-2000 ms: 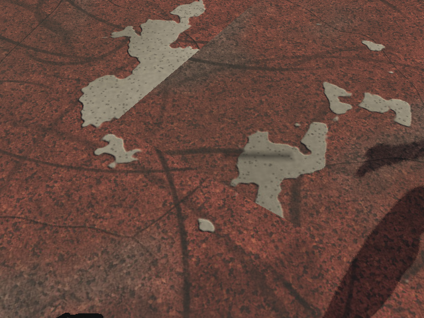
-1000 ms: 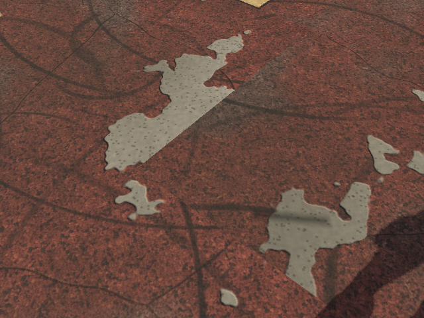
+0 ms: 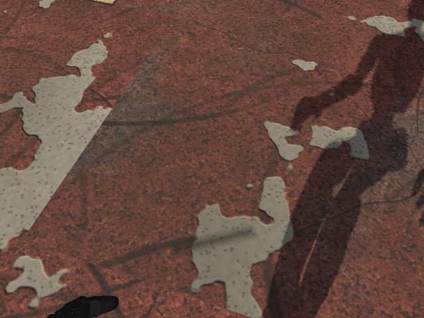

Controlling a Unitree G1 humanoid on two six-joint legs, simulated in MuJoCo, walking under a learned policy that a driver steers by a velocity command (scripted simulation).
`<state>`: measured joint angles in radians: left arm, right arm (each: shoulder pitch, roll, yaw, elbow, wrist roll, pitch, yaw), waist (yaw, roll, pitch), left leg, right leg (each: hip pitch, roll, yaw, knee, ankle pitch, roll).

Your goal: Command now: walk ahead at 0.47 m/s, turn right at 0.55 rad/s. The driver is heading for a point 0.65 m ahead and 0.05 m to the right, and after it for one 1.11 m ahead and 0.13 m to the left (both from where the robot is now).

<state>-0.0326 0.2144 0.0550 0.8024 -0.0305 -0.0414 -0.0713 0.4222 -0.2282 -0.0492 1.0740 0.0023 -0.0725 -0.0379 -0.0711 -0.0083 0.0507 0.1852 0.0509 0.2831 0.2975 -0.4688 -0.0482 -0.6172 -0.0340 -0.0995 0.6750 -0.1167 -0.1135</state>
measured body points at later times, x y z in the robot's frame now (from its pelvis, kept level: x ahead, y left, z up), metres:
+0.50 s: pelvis +0.30 -0.03 +0.02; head +0.32 -0.05 +0.47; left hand +0.37 +0.25 -0.10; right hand +0.47 -0.31 -0.07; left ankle +0.49 +0.06 -0.70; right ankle +0.16 -0.09 -0.72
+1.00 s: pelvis +0.54 -0.09 +0.01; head +0.57 -0.10 +0.46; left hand +0.80 +0.11 -0.06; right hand +0.50 -0.37 -0.12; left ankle +0.49 +0.05 -0.71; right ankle +0.63 -0.22 -0.72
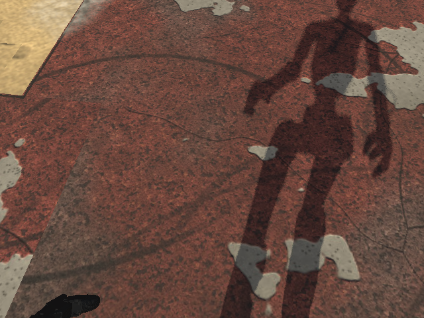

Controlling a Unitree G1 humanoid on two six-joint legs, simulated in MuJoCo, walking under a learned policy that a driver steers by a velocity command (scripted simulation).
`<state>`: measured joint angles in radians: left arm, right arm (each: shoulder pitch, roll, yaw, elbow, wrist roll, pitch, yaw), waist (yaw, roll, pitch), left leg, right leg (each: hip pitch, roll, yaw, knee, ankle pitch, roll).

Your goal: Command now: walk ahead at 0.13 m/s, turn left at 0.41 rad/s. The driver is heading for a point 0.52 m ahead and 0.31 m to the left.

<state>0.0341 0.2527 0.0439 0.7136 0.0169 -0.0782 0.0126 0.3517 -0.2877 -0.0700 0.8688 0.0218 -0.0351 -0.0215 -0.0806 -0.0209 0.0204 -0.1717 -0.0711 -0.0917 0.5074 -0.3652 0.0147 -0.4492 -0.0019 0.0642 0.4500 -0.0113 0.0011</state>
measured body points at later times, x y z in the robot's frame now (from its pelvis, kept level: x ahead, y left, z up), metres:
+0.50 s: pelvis +0.03 +0.03 +0.00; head +0.05 +0.06 +0.45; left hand +0.09 +0.34 -0.12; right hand +0.24 -0.21 -0.08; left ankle +0.02 +0.12 -0.73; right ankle +0.09 -0.11 -0.68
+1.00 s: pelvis +0.05 +0.00 +0.01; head +0.09 +0.00 +0.46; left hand +0.01 +0.32 -0.08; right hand +0.35 -0.15 -0.09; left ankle -0.03 +0.10 -0.66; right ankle +0.12 -0.09 -0.73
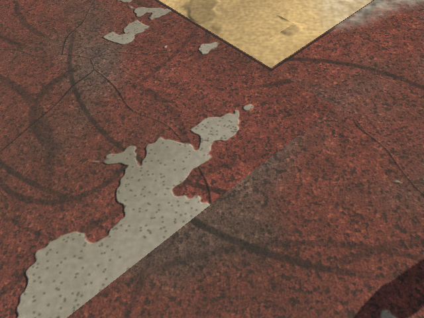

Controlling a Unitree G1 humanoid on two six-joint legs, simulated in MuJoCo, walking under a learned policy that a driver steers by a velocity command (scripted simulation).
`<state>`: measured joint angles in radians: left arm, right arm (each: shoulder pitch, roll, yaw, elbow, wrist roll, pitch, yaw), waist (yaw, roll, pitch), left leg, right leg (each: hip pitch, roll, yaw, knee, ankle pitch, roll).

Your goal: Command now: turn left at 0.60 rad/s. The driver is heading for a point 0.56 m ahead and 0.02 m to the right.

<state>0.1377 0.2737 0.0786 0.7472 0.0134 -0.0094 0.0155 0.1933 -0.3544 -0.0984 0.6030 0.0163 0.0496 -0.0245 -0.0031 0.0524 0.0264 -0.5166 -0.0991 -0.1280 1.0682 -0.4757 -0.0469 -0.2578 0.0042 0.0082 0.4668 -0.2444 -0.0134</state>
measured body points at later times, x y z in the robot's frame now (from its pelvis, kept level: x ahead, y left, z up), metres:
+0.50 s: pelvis -0.01 +0.05 +0.00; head +0.01 +0.07 +0.45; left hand +0.06 +0.35 -0.12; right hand +0.20 -0.17 -0.08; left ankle -0.02 +0.15 -0.74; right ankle -0.01 -0.11 -0.70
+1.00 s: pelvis -0.01 +0.03 +0.00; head +0.00 +0.03 +0.45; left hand +0.05 +0.30 -0.13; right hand +0.14 -0.21 -0.13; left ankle -0.02 +0.15 -0.74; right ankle -0.01 -0.10 -0.74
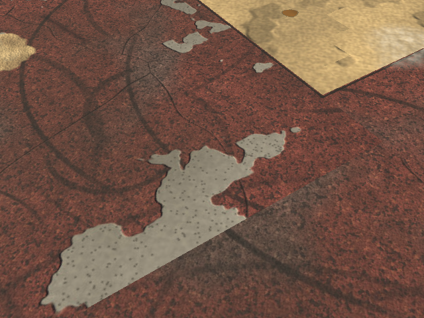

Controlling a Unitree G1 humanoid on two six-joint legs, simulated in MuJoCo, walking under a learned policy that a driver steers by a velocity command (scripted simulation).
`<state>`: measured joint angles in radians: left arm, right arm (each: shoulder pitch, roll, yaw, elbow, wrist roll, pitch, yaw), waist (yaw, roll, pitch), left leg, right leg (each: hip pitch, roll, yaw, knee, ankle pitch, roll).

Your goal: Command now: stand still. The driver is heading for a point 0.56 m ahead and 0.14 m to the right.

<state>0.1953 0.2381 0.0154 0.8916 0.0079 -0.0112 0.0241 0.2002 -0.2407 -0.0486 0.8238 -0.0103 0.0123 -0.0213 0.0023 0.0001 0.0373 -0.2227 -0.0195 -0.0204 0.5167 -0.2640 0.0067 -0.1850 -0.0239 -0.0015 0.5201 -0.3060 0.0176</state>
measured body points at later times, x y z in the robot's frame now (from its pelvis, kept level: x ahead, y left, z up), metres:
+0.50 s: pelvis +0.08 +0.02 +0.00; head +0.10 +0.03 +0.45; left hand +0.16 +0.29 -0.13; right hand +0.09 -0.25 -0.13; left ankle +0.01 +0.11 -0.74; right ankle +0.02 -0.11 -0.66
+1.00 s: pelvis +0.19 -0.01 +0.00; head +0.23 -0.03 +0.45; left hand +0.39 +0.23 -0.10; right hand +0.28 -0.31 -0.12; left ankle +0.26 +0.15 -0.69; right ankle +0.26 -0.09 -0.74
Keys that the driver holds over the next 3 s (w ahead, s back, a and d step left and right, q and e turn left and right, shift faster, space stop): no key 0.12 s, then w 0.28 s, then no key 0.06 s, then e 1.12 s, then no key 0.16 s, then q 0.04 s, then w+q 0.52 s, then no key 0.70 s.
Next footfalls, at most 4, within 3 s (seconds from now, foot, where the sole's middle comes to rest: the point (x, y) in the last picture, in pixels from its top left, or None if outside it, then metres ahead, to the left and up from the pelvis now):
0.74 right None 0.30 -0.10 -0.77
1.20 left None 0.33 0.11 -0.77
1.64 right None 0.18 -0.11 -0.77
2.26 left None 0.47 0.03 -0.77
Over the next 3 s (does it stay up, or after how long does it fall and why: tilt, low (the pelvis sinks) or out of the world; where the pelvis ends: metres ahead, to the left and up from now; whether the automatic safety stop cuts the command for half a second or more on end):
stays up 0.55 -0.08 -0.01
